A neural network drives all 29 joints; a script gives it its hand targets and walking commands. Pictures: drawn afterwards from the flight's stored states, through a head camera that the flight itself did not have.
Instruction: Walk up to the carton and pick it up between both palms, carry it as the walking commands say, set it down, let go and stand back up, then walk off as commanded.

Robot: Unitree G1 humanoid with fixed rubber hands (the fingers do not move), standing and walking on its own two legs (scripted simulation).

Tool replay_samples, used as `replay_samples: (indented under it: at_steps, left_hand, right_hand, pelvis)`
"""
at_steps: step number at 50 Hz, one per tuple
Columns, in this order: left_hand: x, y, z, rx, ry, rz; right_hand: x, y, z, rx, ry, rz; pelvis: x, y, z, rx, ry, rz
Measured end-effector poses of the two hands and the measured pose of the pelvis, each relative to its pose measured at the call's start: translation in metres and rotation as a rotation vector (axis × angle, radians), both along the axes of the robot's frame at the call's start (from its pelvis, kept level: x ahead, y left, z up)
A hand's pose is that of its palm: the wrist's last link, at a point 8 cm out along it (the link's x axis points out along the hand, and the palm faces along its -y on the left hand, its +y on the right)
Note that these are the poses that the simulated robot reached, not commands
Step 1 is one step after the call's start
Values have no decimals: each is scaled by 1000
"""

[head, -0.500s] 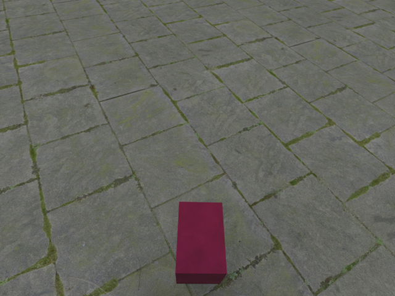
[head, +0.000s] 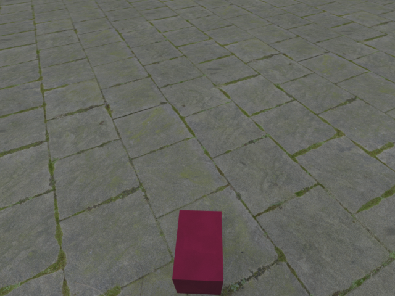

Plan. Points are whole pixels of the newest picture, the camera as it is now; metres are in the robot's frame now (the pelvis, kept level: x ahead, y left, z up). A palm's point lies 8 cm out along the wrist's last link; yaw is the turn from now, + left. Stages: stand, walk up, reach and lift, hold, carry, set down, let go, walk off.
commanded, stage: walk up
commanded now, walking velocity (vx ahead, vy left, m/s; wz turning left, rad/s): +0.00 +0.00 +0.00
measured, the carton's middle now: (199, 251) +0.46 +0.04 -0.66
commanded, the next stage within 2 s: stand in 0.02 s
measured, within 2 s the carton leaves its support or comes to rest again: neither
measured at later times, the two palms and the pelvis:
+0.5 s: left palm out of the picture +0.15 +0.23 -0.13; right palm out of the picture +0.15 -0.23 -0.13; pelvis -0.03 +0.00 -0.03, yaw +0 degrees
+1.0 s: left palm out of the picture +0.17 +0.24 -0.17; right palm out of the picture +0.16 -0.20 -0.17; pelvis -0.07 -0.01 -0.07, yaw +2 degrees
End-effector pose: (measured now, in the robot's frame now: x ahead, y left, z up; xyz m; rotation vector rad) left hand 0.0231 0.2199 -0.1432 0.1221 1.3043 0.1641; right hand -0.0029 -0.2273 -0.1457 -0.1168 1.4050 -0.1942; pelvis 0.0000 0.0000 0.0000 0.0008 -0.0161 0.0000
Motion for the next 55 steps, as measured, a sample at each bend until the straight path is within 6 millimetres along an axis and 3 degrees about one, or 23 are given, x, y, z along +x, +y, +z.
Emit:
replay_samples:
  at_steps: [15,17,22,25,27,30,34,37,45,55]
  left_hand:
    - [-32,12,-2,12,95,11]
    - [-12,12,-4,6,53,-6]
    - [92,17,3,33,-53,-64]
    - [130,13,15,28,-57,-58]
    - [135,9,18,21,-41,-56]
    - [123,5,15,2,-13,-43]
    - [104,6,-3,-18,5,-46]
    - [101,11,-18,-28,-22,-44]
    - [122,23,-31,-50,-165,-40]
    - [168,15,-37,-66,-236,-97]
  right_hand:
    - [-4,19,1,15,-22,20]
    - [16,17,0,19,-68,8]
    - [116,0,6,16,-198,62]
    - [149,-5,16,15,-189,80]
    - [152,-3,18,20,-156,79]
    - [141,7,14,33,-109,81]
    - [127,20,1,48,-118,71]
    - [128,28,-12,58,-157,67]
    - [155,31,-25,20,-265,92]
    - [186,35,-25,5,-340,58]
  pelvis:
    - [-3,8,2,3,-10,-13]
    - [-10,8,-4,2,40,-5]
    - [-29,7,-23,1,123,4]
    - [-29,4,-26,12,179,-3]
    - [-24,1,-24,17,201,-9]
    - [-18,-5,-21,19,220,-6]
    - [-18,-11,-27,13,266,7]
    - [-26,-15,-39,8,312,16]
    - [-55,-17,-63,-7,359,34]
    - [-86,-8,-78,-12,307,23]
